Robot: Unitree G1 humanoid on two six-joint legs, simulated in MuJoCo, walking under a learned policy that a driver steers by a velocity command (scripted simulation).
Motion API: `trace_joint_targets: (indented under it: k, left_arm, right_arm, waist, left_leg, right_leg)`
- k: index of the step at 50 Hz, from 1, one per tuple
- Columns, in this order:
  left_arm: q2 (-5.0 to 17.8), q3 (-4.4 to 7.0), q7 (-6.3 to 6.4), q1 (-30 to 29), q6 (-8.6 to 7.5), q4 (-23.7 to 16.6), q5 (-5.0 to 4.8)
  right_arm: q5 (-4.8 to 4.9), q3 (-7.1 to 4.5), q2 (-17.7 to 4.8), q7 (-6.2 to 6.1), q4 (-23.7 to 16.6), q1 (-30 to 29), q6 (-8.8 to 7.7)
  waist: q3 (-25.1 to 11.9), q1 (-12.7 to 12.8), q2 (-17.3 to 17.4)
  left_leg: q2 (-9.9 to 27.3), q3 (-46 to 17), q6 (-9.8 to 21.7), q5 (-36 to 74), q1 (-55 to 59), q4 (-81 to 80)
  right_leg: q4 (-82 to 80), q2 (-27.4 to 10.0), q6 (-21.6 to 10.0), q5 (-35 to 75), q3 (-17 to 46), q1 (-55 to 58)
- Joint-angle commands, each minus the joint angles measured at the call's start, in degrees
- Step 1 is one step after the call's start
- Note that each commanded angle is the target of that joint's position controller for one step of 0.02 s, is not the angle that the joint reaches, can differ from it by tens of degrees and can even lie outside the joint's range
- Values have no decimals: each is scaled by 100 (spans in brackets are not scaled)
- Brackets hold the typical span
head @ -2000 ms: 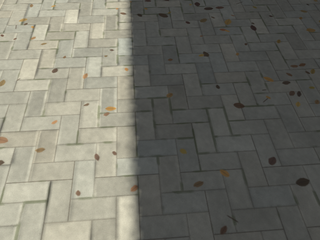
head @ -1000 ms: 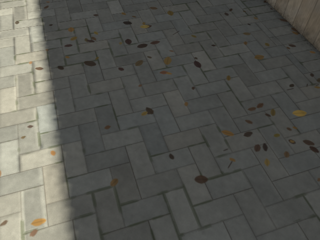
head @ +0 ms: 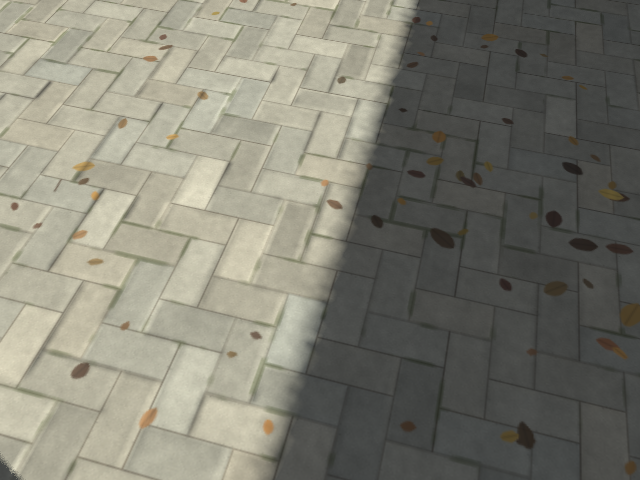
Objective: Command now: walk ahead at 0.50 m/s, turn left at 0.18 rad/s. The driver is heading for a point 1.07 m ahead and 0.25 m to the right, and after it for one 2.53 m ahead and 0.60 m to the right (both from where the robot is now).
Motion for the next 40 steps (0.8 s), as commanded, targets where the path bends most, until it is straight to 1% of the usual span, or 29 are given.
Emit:
trace_joint_targets:
  k: [1, 3, 5, 8, 10, 13, 14, 15, 16, 17, 18, 19, 20, 21, 22, 23, 24, 25, 26, 27, 29, 30, 32, 35, 38, 39, 40]
  left_arm:
    - [417, 129, -66, 387, 94, -133, 50]
    - [407, 134, -81, -59, 106, -243, 33]
    - [395, 130, -90, -402, 96, -309, -5]
    - [320, 95, -114, -845, 64, -412, -52]
    - [296, 72, -137, -1132, 44, -504, -50]
    - [264, 39, -175, -1456, 9, -655, -7]
    - [261, 37, -179, -1440, 1, -676, 1]
    - [283, 50, -167, -1317, -2, -659, 0]
    - [342, 78, -143, -1093, -1, -612, 5]
    - [440, 126, -119, -650, -14, -500, 16]
    - [573, 202, -93, 66, -50, -293, 42]
    - [859, 332, -41, 981, -81, -51, 127]
    - [1642, 563, 43, 1365, -46, -62, 162]
    - [1567, 554, 1, 1113, -3, -55, -107]
    - [1425, 530, 12, 732, 26, -53, -196]
    - [1076, 445, 23, 441, 40, -89, -175]
    - [863, 383, 38, 231, 35, -98, -160]
    - [738, 338, 62, 102, 16, -89, -186]
    - [726, 319, 63, 62, -25, -103, -185]
    - [790, 336, 53, 130, -81, -91, -184]
    - [959, 385, 50, 263, -129, -64, -187]
    - [998, 398, 53, 351, -132, -55, -188]
    - [995, 407, 55, 574, -117, -26, -195]
    - [944, 396, 70, 889, -118, 52, -193]
    - [903, 360, 113, 1160, -135, 141, -136]
    - [923, 354, 131, 1194, -140, 154, -114]
    - [962, 354, 153, 1176, -149, 156, -95]
  right_arm:
    - [55, -166, -721, -12, -118, 288, -197]
    - [50, -169, -735, -13, -10, 471, -212]
    - [28, -152, -697, -11, 72, 611, -230]
    - [-16, -127, -668, -35, 205, 811, -276]
    - [-42, -106, -646, -78, 307, 938, -294]
    - [-60, -72, -637, -157, 448, 1055, -289]
    - [-69, -67, -673, -182, 478, 1026, -284]
    - [-81, -71, -746, -207, 493, 960, -282]
    - [-94, -86, -850, -235, 508, 907, -272]
    - [-119, -107, -946, -256, 511, 855, -236]
    - [-127, -123, -1024, -267, 491, 808, -188]
    - [-86, -112, -1047, -271, 373, 668, -186]
    - [60, 6, -523, -170, 26, 946, -251]
    - [-42, -52, -729, -127, -76, 683, -296]
    - [-77, -32, -712, -86, -215, 262, -343]
    - [-43, -6, -703, -64, -273, 126, -400]
    - [-64, -12, -670, -63, -262, 106, -370]
    - [-153, 3, -638, -64, -282, 177, -260]
    - [-207, 22, -570, -43, -264, 288, -142]
    - [-230, 33, -520, -27, -292, 299, -57]
    - [-221, 45, -476, -5, -420, 59, 16]
    - [-215, 47, -477, 2, -521, -199, 23]
    - [-196, 53, -482, 5, -702, -729, 25]
    - [-156, 95, -422, 45, -824, -1198, -3]
    - [-127, 130, -410, 78, -954, -1626, -62]
    - [-118, 131, -435, 84, -993, -1712, -86]
    - [-113, 120, -484, 85, -1017, -1720, -108]
  waist:
    - [-247, 67, 386]
    - [-27, -47, 401]
    - [66, -157, 407]
    - [197, -305, 413]
    - [306, -387, 410]
    - [385, -448, 389]
    - [346, -402, 419]
    - [233, -311, 491]
    - [41, -196, 606]
    - [-249, 5, 684]
    - [-655, 305, 669]
    - [-1137, 763, 430]
    - [-1822, 598, -857]
    - [-2110, 493, -696]
    - [-1239, 354, -232]
    - [-640, 202, 122]
    - [-251, -17, 315]
    - [-121, -203, 253]
    - [-187, -291, 133]
    - [-247, -309, 64]
    - [-220, -287, -11]
    - [-146, -218, -43]
    - [-47, -19, -118]
    - [-109, 243, -220]
    - [-94, 444, -215]
    - [-78, 464, -228]
    - [-66, 430, -253]
  left_leg:
    - [1516, -1232, 699, 1868, 428, -1307]
    - [1495, -1101, 642, 1701, 588, -1488]
    - [1482, -879, 541, 1724, 800, -1557]
    - [1527, -510, 395, 1941, 1055, -1616]
    - [1604, -282, 319, 2189, 1290, -1629]
    - [1728, -4, 211, 2868, 1751, -1433]
    - [1764, 101, 156, 3428, 1870, -1236]
    - [1781, 218, 93, 4391, 1972, -898]
    - [1801, 309, 39, 5419, 2100, -419]
    - [1810, 394, 6, 6154, 2168, 333]
    - [1775, 483, -38, 6066, 1963, 1397]
    - [1641, 600, -149, 4789, 963, 2858]
    - [704, 708, -444, 1004, -1264, 5267]
    - [78, -365, -465, -1830, -2447, 6199]
    - [559, -774, -424, -1293, -2884, 6067]
    - [799, -677, -444, -888, -2787, 5580]
    - [964, -641, -496, -798, -2527, 5093]
    - [1058, -624, -607, -778, -2196, 4754]
    - [1095, -586, -696, -752, -1952, 4523]
    - [1080, -498, -771, -707, -1889, 4366]
    - [1098, -381, -909, -395, -2009, 3885]
    - [1117, -346, -969, -166, -2153, 3584]
    - [1104, -321, -1047, 319, -2409, 2927]
    - [1020, -278, -1005, 956, -2474, 2076]
    - [898, -203, -868, 1143, -2429, 1497]
    - [854, -200, -798, 1087, -2375, 1345]
    - [815, -230, -709, 968, -2262, 1193]
  right_leg:
    - [-304, -119, 74, 491, 29, -447]
    - [-710, -163, 120, 947, 16, -898]
    - [-1128, -145, 104, 1312, 42, -1137]
    - [-1761, 60, -2, 1751, 106, -1184]
    - [-2153, 206, -106, 1894, 51, -1190]
    - [-2709, 367, -308, 1749, -215, -1071]
    - [-2864, 467, -402, 1560, -331, -886]
    - [-2955, 629, -515, 1310, -476, -584]
    - [-2968, 825, -641, 994, -626, -254]
    - [-3018, 1032, -779, 683, -715, 211]
    - [-3306, 1190, -931, 641, -674, 1031]
    - [-3615, 824, -1223, 708, -36, 2446]
    - [-3698, -908, -2113, 825, 2678, 4295]
    - [-4507, -1386, -2511, 1349, 4578, 4638]
    - [-4604, -1185, -2289, 1121, 3608, 3941]
    - [-4798, -1000, -2043, 1325, 2994, 3098]
    - [-4948, -695, -1797, 1701, 2518, 2430]
    - [-5067, -424, -1655, 2031, 2140, 1930]
    - [-5136, -253, -1599, 2188, 1888, 1699]
    - [-5160, -154, -1616, 2437, 1764, 1591]
    - [-5272, 4, -1599, 2463, 1611, 1463]
    - [-5329, 54, -1557, 2380, 1608, 1467]
    - [-5336, 140, -1425, 2292, 1653, 1647]
    - [-5218, 166, -1219, 2556, 1566, 2168]
    - [-5058, 18, -1154, 3009, 1604, 2651]
    - [-4988, -68, -1141, 3153, 1654, 2794]
    - [-4905, -169, -1105, 3300, 1716, 2916]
